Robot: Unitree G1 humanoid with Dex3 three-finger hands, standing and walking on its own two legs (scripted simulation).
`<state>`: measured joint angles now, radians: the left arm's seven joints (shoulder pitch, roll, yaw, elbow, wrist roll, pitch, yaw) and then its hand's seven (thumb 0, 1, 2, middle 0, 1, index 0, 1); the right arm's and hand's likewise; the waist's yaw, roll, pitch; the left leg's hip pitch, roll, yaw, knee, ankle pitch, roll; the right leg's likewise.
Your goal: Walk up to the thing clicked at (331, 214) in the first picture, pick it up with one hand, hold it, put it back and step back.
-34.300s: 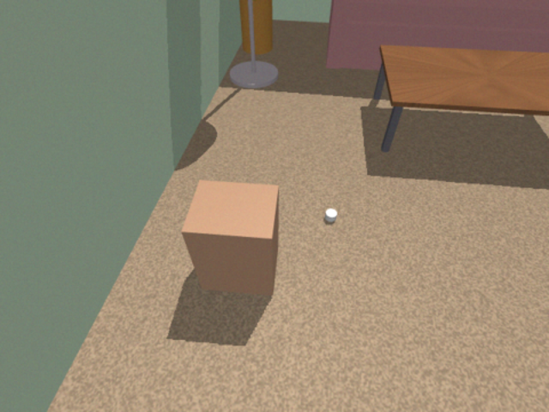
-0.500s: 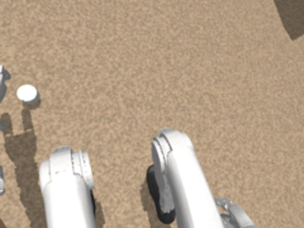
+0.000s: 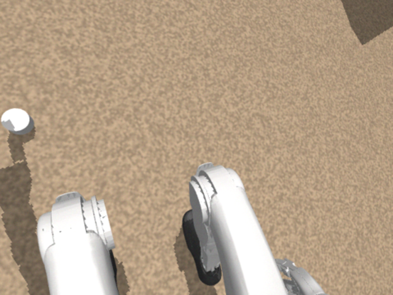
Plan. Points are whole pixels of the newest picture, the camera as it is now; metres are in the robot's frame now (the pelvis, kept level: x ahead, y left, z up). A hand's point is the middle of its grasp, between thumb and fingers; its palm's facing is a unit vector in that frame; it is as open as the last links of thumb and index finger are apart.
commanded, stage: rise first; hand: left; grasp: from above
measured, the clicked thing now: (18, 121) +0.50 +0.31 -0.30
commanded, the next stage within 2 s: approach in 0.72 s
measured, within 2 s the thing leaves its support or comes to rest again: neither
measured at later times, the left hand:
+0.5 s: hand out of the picture +0.46 +0.35 -0.19, palm faces -0.44 -0.11 -0.89, open 14.1 cm
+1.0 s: hand out of the picture +0.47 +0.34 -0.18, palm faces -0.43 -0.08 -0.90, open 14.0 cm
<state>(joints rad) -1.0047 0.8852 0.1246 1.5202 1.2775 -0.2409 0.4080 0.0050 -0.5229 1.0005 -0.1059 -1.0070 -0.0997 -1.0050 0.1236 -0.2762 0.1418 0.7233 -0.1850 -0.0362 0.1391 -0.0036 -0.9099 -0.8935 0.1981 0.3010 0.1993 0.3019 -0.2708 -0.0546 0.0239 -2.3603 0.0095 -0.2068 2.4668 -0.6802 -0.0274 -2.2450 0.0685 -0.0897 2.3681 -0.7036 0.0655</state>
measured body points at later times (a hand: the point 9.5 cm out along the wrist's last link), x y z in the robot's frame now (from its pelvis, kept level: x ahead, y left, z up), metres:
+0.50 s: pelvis +0.00 +0.00 +0.00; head +0.26 +0.11 +0.35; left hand +0.48 +0.35 -0.13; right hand +0.06 -0.26 -0.08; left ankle +0.07 +0.13 -0.28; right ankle +0.10 -0.13 -0.28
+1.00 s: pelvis +0.00 +0.00 +0.00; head +0.25 +0.11 +0.36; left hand +0.49 +0.34 -0.13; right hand +0.05 -0.26 -0.08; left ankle +0.07 +0.13 -0.28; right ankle +0.10 -0.13 -0.28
